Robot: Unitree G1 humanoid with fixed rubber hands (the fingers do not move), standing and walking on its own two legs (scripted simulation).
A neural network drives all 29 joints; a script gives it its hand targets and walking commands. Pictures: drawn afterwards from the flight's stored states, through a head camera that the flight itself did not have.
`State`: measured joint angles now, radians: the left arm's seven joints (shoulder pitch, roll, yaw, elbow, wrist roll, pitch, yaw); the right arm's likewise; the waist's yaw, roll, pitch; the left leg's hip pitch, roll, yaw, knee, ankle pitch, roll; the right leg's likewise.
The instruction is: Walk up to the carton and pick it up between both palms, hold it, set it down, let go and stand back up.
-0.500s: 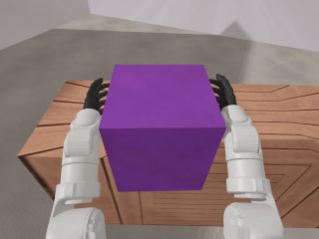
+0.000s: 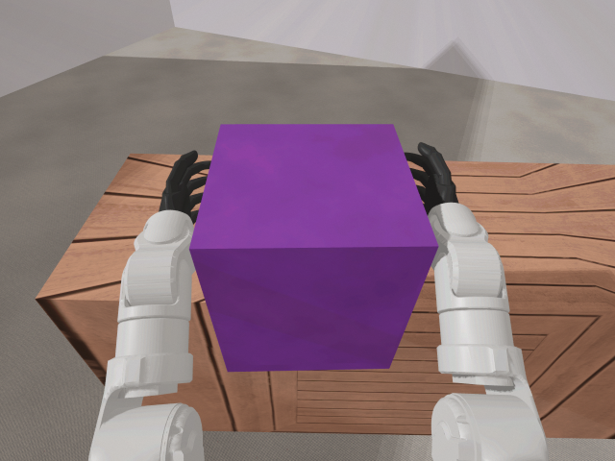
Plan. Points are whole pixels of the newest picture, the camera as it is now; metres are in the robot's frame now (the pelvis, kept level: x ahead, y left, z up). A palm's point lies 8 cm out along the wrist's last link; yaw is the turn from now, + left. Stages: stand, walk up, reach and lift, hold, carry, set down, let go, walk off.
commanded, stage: hold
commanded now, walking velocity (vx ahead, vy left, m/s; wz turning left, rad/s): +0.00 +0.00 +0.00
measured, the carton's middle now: (308, 251) +0.36 +0.00 +0.12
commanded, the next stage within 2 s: none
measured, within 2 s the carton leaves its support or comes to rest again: neither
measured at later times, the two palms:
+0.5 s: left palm (177, 216) +0.36 +0.15 +0.18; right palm (439, 208) +0.36 -0.16 +0.19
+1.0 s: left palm (179, 217) +0.36 +0.15 +0.18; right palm (438, 209) +0.36 -0.16 +0.19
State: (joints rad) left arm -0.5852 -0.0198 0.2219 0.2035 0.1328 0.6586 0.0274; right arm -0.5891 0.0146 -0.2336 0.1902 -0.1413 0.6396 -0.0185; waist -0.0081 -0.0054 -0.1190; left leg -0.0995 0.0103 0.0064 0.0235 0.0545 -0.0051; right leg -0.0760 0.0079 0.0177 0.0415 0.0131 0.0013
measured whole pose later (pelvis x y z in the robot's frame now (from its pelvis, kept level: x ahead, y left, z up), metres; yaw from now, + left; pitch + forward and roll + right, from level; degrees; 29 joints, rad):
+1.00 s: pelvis +0.00 +0.00 +0.00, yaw +0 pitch +1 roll +0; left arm -0.57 -0.02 0.21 0.19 0.13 0.67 0.03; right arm -0.58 0.01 -0.22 0.17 -0.14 0.65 -0.03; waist 0.00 0.00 -0.12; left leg -0.12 0.01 0.01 0.06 0.04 -0.01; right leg -0.10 0.01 0.02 0.08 0.00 0.00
